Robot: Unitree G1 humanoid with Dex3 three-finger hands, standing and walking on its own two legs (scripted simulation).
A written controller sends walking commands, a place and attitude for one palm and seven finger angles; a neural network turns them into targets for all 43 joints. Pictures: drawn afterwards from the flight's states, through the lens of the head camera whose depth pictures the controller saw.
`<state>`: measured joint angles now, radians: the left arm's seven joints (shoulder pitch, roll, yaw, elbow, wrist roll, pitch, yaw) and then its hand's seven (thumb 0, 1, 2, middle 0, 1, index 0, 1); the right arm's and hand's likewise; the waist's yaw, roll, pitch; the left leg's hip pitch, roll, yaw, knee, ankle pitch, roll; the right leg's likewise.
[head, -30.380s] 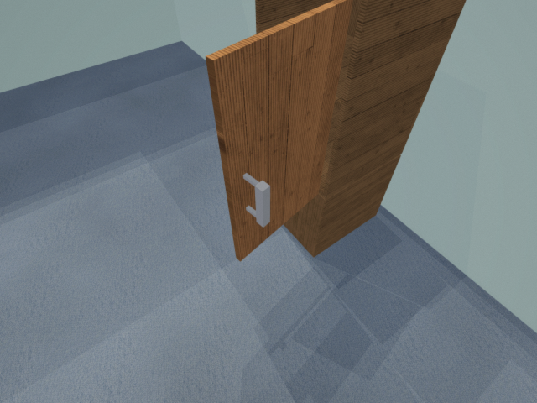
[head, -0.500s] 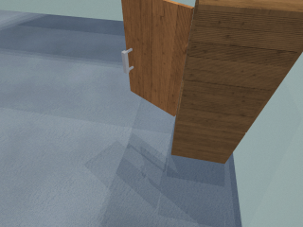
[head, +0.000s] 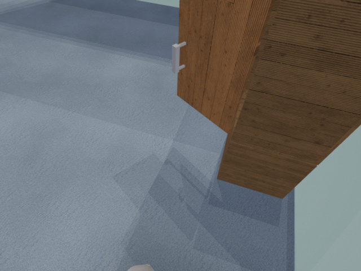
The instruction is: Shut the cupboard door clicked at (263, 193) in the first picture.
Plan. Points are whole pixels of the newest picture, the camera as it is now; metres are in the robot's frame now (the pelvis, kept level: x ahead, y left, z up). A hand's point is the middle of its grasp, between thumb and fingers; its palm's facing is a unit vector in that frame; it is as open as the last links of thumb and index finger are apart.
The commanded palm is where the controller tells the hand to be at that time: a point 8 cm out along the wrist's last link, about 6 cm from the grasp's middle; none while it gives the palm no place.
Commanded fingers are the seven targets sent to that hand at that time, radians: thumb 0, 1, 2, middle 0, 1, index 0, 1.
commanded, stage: walk to a spot facing it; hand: left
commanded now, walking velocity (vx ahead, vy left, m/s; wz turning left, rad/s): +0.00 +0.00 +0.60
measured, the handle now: (179, 57) +0.94 +0.03 -0.07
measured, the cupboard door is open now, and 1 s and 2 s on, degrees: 61 61 61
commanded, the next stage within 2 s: none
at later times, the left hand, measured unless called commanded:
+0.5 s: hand out of the picture +0.02 +0.19 -0.15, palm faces +0.29 -0.91 -0.30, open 7.4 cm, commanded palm none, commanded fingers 0.00 0.90 0.90 -0.20 -0.30 -0.20 -0.30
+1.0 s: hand out of the picture -0.06 +0.18 -0.15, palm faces +0.60 -0.73 -0.31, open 7.4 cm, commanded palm none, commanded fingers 0.00 0.90 0.90 -0.20 -0.30 -0.20 -0.30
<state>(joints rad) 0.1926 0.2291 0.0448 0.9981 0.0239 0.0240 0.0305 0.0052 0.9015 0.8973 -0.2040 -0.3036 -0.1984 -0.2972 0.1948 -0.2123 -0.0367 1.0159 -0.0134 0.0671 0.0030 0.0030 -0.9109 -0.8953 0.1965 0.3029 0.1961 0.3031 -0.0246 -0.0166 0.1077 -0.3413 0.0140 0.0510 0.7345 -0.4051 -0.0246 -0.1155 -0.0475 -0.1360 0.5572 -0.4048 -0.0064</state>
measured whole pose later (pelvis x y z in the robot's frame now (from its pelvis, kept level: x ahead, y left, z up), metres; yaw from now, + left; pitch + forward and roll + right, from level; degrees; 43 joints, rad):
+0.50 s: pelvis -0.01 -0.03 +0.00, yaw +18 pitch +1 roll +1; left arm 0.19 0.20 0.06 0.87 0.03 0.03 0.03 0.01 0.90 0.90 -0.20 -0.30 -0.20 -0.30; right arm 0.19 -0.26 -0.10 0.92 -0.02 0.08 0.02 0.00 -0.91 -0.90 0.20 0.30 0.20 0.30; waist -0.04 0.03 0.09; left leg -0.54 -0.03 -0.02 1.08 -0.45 -0.04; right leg -0.27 -0.07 -0.07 0.57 -0.31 0.01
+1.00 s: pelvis +0.01 -0.05 +0.00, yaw +38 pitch +0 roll +0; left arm 0.23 0.24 0.07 0.84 0.03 0.01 0.00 0.01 0.90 0.90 -0.20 -0.30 -0.20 -0.30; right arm 0.20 -0.23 -0.06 0.90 -0.03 0.08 0.01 0.00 -0.91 -0.89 0.20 0.30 0.20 0.30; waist 0.00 0.04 0.07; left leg -0.43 -0.03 -0.11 0.87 -0.48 -0.01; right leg -0.31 -0.05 -0.08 0.64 -0.34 0.00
